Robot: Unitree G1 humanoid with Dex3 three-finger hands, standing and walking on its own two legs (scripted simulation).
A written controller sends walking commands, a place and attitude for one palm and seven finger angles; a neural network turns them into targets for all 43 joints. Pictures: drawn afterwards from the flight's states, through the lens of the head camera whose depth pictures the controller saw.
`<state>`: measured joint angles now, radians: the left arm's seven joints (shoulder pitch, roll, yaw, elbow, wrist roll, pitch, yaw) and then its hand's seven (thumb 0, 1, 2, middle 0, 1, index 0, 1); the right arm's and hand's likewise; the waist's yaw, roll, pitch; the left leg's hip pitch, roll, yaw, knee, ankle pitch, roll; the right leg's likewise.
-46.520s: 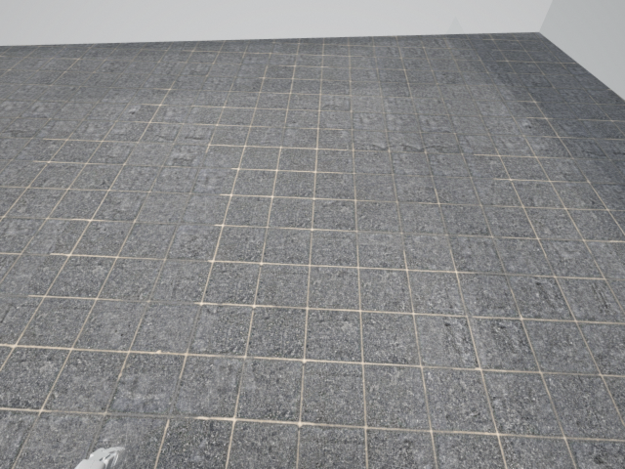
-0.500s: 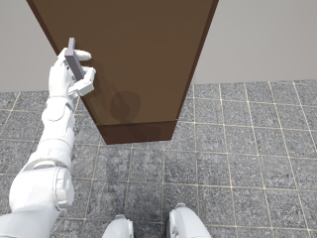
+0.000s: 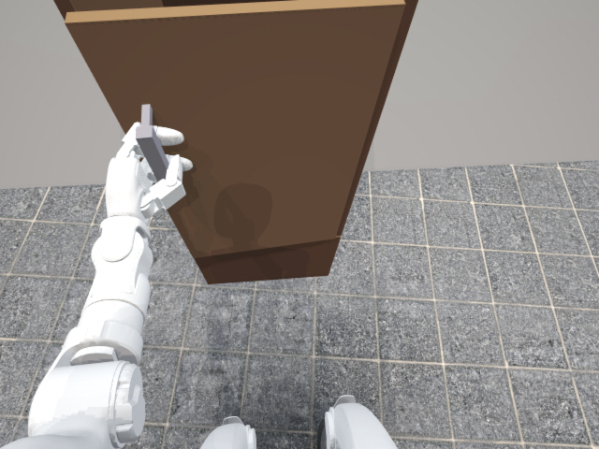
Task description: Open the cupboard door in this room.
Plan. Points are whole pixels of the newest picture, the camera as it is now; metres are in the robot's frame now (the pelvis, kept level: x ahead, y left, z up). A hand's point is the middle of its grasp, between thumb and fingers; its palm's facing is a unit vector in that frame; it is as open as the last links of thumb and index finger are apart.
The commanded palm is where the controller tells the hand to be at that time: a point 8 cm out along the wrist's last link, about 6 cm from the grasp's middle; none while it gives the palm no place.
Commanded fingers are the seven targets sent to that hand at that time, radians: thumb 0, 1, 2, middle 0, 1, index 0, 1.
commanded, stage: pull the door open along its arc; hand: left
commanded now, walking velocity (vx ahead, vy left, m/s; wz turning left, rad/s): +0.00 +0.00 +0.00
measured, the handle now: (159, 152) +0.51 +0.17 +0.05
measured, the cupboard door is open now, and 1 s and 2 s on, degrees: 5 45 43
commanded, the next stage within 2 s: open thumb and fingers to let go in 0.80 s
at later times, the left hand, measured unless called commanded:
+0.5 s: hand (240, 274) +0.32 +0.06 +0.05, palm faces +0.35 -0.94 -0.01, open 5.6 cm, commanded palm +0.25 +0.08 +0.05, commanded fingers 0.00 0.90 0.90 -0.40 -1.35 -0.40 -1.35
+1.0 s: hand (282, 313) +0.28 +0.01 +0.05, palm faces +0.33 -0.94 -0.07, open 6.1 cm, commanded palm +0.22 +0.06 +0.05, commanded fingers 0.00 0.48 0.72 -0.37 -1.30 -0.37 -1.30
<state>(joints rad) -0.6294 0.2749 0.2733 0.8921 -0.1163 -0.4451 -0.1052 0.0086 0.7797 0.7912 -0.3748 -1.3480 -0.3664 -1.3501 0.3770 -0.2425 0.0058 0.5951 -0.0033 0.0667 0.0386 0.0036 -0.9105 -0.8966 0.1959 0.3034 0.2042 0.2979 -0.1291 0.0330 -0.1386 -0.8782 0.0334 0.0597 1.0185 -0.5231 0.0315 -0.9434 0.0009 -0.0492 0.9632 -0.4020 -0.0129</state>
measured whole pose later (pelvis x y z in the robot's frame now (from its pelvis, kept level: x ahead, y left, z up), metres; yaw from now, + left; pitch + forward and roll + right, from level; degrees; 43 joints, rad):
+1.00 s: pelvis +0.02 -0.07 +0.00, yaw +3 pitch +15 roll +2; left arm 0.28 -0.06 -0.28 0.03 0.10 -0.25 0.52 -0.01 0.64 0.78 -0.33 -1.26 -0.39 -1.33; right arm 0.17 -0.19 0.00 0.53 -0.06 -0.04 0.02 0.01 -0.91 -0.90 0.19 0.30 0.20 0.30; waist -0.02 0.03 -0.18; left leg -0.70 0.00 -0.09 0.98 -0.52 -0.05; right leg -0.78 0.02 -0.11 1.00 -0.48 -0.10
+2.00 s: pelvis -0.03 -0.01 -0.01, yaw +2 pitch +13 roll +0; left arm 0.11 0.00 -0.32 0.12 0.05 -0.30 0.22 -0.01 -0.49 0.30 -0.13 -0.33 -0.08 -0.34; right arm 0.23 -0.20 0.01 0.50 -0.02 -0.09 0.03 0.01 -0.91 -0.90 0.20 0.30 0.20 0.30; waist 0.01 0.04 -0.13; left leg -0.78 -0.04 -0.06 1.09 -0.53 0.00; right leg -0.84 -0.02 -0.06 1.05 -0.44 -0.03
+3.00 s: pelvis -0.01 -0.01 -0.03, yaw +1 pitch +16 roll +0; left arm 0.69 0.10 -0.15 -0.34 -0.06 -0.36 -0.02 -0.01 -0.49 0.30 -0.15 -0.30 -0.16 -0.30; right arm 0.25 -0.20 0.00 0.37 0.00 -0.06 -0.02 0.01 -0.91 -0.90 0.20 0.30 0.20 0.30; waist 0.02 0.02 -0.16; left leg -0.86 -0.03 -0.05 1.20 -0.62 0.00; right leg -0.93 -0.01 -0.06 1.17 -0.51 -0.03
